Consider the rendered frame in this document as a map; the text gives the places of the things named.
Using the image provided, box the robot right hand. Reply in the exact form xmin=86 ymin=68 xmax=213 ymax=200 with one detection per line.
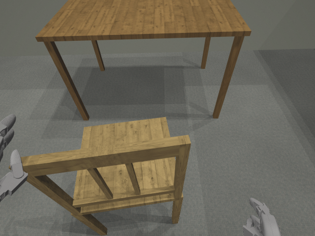
xmin=243 ymin=198 xmax=282 ymax=236

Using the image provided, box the robot left hand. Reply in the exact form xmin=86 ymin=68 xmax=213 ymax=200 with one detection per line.
xmin=0 ymin=114 xmax=28 ymax=202

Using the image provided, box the table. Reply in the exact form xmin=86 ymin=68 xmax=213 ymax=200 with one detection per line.
xmin=35 ymin=0 xmax=251 ymax=120

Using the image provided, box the chair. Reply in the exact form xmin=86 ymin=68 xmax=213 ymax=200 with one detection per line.
xmin=9 ymin=117 xmax=191 ymax=236

